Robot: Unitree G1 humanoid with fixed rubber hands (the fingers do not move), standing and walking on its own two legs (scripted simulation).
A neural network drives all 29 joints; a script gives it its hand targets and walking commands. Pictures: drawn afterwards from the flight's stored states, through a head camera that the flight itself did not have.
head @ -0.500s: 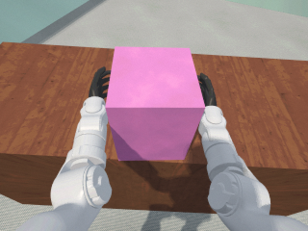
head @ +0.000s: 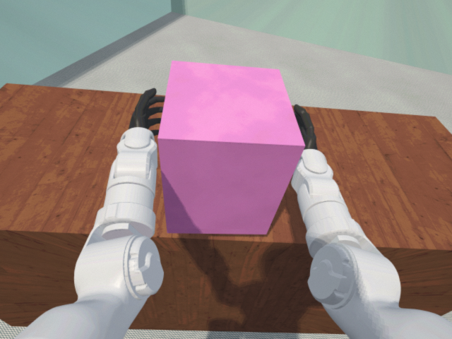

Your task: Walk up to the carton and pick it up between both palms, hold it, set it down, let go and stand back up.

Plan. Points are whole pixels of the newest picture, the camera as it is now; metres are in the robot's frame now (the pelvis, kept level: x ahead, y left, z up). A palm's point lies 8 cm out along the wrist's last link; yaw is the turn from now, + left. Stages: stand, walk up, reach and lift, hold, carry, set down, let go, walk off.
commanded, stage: reach and lift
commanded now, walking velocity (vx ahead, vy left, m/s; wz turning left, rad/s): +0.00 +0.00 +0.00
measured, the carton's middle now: (222, 152) +0.42 +0.04 +0.12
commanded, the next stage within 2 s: none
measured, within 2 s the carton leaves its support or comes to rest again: neither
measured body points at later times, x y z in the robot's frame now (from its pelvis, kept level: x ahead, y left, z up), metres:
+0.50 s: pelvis +0.00 -0.01 +0.00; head -0.04 +0.03 +0.45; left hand +0.42 +0.17 +0.18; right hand +0.41 -0.12 +0.18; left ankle +0.01 +0.10 -0.75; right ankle -0.01 -0.11 -0.75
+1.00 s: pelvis -0.01 -0.01 +0.00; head -0.08 +0.03 +0.44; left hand +0.39 +0.17 +0.22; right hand +0.39 -0.12 +0.22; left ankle +0.01 +0.10 -0.75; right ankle -0.01 -0.11 -0.75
